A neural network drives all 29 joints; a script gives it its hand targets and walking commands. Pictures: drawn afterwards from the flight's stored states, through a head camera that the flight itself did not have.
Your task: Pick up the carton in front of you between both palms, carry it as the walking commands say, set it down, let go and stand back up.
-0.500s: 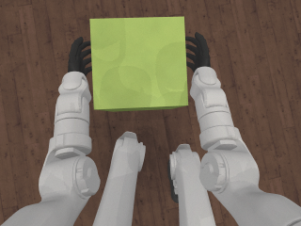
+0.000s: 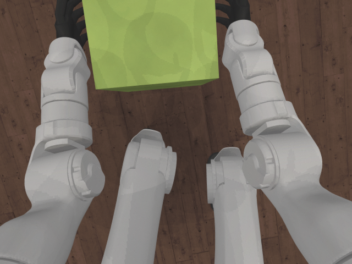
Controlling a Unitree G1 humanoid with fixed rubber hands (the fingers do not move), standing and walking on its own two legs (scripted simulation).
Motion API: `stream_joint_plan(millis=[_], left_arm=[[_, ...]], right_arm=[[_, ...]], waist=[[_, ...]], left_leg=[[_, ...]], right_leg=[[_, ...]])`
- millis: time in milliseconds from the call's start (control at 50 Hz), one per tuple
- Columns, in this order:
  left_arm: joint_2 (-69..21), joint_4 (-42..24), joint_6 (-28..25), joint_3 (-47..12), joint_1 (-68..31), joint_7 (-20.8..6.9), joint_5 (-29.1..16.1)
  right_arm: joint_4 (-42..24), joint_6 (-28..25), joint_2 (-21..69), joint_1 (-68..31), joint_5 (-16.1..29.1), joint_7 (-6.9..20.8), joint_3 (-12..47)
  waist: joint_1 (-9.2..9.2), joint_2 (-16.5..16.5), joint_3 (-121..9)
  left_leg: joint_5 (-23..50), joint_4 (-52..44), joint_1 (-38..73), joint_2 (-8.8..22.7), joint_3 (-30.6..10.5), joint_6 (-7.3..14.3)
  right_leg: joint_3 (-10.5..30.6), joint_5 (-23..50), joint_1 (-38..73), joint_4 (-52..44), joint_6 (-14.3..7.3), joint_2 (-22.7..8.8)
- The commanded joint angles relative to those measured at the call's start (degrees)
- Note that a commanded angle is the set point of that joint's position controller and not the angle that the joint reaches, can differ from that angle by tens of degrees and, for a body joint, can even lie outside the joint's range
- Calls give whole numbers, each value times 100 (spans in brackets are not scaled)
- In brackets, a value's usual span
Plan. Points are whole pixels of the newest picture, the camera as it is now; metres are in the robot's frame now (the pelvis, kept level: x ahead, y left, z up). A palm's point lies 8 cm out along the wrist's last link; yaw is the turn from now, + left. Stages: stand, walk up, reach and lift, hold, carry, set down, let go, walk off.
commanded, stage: set down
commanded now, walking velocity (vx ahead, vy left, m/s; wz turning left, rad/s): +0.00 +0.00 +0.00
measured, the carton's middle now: (157, 40) +0.50 +0.15 -0.24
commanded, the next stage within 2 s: none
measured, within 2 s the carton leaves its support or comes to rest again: rests again in 0.60 s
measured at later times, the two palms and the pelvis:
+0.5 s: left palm (83, 46) +0.45 +0.28 -0.19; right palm (239, 26) +0.54 -0.01 -0.18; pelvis +0.00 -0.01 -0.02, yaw +1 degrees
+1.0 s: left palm (86, 46) +0.45 +0.28 -0.20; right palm (241, 28) +0.54 -0.02 -0.20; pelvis +0.00 -0.01 -0.03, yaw +1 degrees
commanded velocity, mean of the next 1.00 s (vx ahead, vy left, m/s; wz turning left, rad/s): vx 0.00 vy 0.00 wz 0.00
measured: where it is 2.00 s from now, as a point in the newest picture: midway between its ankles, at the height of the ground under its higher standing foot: (180, 182)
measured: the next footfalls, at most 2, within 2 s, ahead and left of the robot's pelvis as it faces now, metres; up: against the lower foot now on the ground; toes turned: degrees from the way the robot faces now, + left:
none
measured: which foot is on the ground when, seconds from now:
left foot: down 0.00-1.00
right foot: down 0.00-1.00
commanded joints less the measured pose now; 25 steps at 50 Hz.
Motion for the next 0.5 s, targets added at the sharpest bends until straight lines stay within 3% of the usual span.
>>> stream_joint_plan(millis=[0, 140, 320, 480], left_arm=[[-4360, -559, -267, -2518, -3841, -1586, -789], [-4163, -155, -295, -2201, -3421, -1659, -668], [-3698, 33, -418, -1901, -3533, -1663, -448], [-3323, 157, -583, -1820, -3650, -1563, -428]], right_arm=[[-449, -176, 5121, -3193, 596, 1289, 2231], [-242, -205, 5195, -2940, 542, 1323, 2267], [204, -311, 4728, -2805, 391, 1358, 1858], [324, -437, 4409, -2948, 486, 1394, 1862]], waist=[[751, -466, -6986], [827, -785, -6558], [721, -609, -5755], [776, -547, -5430]], left_leg=[[2178, -599, 4145, -157, 1290, 207], [2202, -433, 3823, -122, 1272, 278], [1871, -360, 3205, -76, 1235, 347], [1818, -285, 3134, -41, 1176, 400]], right_leg=[[-1004, 1398, 2385, -806, -349, -18], [-946, 1451, 2128, -762, -329, -58], [-791, 1316, 1806, -740, -413, -63], [-749, 1235, 1640, -628, -447, -54]])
